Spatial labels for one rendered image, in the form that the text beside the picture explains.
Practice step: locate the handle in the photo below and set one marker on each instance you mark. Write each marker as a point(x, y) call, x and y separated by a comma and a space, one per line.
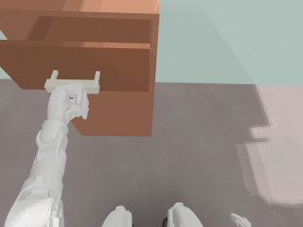
point(90, 85)

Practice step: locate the cabinet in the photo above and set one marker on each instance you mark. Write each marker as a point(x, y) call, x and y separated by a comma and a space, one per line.
point(111, 113)

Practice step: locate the drawer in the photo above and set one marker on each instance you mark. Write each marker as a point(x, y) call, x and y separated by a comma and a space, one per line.
point(78, 47)

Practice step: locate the robot left hand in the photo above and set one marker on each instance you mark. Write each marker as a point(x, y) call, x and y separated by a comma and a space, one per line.
point(59, 103)

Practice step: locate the robot left thigh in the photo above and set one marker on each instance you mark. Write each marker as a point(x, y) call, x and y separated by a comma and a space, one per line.
point(119, 218)

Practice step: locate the robot right hand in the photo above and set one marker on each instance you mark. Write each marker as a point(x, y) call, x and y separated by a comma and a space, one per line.
point(240, 222)

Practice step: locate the left robot upper arm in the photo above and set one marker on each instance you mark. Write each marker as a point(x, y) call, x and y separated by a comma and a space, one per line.
point(42, 212)

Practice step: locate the robot thigh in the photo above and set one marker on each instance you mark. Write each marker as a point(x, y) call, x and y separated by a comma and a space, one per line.
point(181, 216)
point(119, 218)

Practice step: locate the left robot forearm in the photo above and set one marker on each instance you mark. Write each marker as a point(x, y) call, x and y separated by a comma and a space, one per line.
point(45, 177)

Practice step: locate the robot right thigh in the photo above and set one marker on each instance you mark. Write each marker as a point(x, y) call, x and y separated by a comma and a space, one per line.
point(181, 216)

